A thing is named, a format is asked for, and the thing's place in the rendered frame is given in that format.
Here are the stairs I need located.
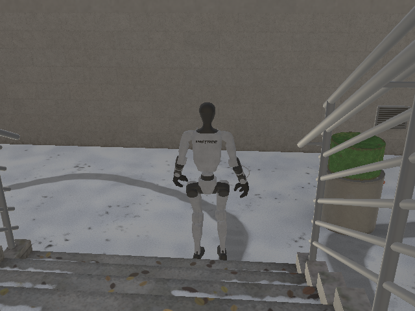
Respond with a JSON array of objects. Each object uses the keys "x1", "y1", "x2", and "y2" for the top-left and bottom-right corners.
[{"x1": 0, "y1": 251, "x2": 335, "y2": 311}]

